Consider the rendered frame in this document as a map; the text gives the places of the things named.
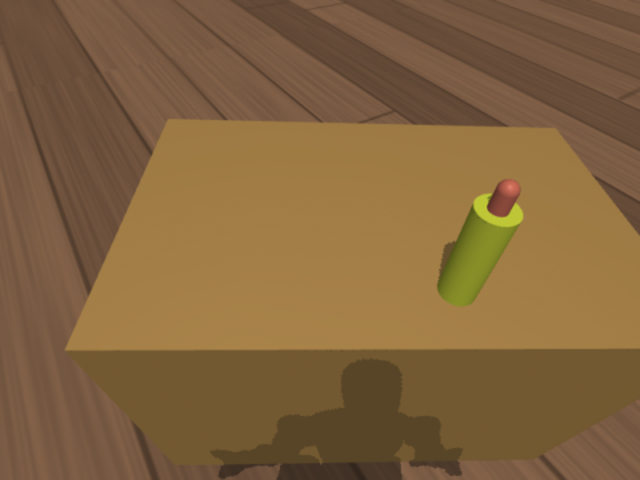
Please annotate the bottle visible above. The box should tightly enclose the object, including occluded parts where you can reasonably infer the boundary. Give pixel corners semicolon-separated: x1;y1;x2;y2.
437;179;523;306

